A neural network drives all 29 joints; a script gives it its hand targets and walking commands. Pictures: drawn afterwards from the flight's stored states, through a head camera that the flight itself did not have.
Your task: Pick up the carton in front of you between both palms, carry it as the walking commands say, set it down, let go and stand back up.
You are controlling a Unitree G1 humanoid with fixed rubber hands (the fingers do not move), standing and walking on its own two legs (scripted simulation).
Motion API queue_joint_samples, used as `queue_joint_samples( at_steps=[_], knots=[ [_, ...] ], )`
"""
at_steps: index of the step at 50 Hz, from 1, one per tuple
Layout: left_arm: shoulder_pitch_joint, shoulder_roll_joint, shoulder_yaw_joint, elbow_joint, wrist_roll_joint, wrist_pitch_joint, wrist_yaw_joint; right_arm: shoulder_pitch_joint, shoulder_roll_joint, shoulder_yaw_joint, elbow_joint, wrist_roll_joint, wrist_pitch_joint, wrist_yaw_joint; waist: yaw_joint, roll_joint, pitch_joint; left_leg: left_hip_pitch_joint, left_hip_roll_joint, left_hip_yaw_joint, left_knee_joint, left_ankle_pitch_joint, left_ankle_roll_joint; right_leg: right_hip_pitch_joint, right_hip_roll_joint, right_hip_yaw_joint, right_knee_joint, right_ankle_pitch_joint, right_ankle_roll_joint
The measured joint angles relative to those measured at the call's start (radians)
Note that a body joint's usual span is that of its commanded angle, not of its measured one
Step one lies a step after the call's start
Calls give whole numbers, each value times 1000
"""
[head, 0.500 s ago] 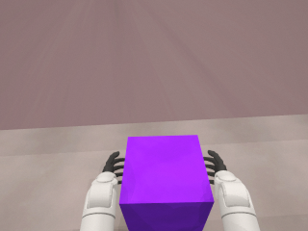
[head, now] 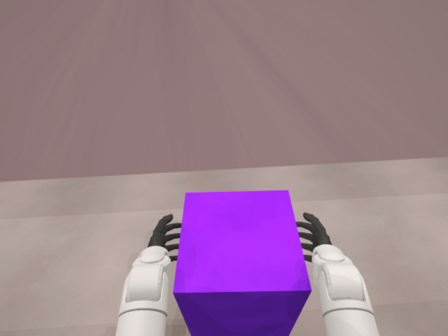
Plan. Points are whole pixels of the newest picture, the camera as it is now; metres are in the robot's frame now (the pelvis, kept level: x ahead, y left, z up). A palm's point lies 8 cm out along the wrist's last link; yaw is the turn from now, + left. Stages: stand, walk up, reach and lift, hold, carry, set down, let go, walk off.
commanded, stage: carry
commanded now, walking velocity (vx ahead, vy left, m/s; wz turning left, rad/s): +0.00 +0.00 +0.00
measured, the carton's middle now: (238, 266) +0.31 +0.00 -0.05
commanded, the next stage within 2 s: hold in 0.64 s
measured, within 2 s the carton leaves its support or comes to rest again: neither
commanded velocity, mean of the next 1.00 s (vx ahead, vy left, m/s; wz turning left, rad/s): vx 0.00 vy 0.00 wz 0.00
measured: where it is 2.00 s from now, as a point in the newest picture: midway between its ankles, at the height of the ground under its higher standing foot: outside the picture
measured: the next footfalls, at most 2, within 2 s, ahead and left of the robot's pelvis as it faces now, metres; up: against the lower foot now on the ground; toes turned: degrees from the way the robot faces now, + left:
none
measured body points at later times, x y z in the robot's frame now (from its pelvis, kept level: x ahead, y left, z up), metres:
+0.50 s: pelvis -0.01 -0.01 +0.00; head -0.04 -0.01 +0.45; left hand +0.29 +0.14 +0.03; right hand +0.29 -0.16 +0.03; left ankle +0.04 +0.12 -0.73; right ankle -0.02 -0.10 -0.73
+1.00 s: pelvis -0.02 +0.01 +0.01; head -0.06 +0.02 +0.46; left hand +0.29 +0.12 +0.04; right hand +0.25 -0.18 +0.04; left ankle +0.04 +0.13 -0.73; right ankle -0.02 -0.10 -0.73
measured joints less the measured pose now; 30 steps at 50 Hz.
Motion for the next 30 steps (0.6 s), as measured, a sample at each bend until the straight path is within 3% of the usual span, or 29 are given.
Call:
queue_joint_samples(
  at_steps=[30],
  knots=[
    [-2, 0, 1, -6, 1, 2, -2, -2, 0, 1, -8, 0, 4, -1, 0, 1, 6, -13, 14, -9, -10, 26, -14, -18, 14, -5, 0, 15, -17]
  ],
)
